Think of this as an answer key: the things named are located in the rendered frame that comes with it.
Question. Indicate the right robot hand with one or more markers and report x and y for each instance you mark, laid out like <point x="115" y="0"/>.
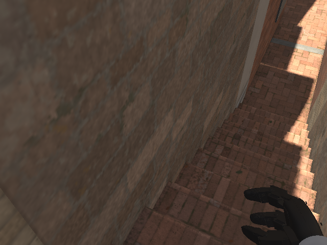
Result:
<point x="295" y="224"/>

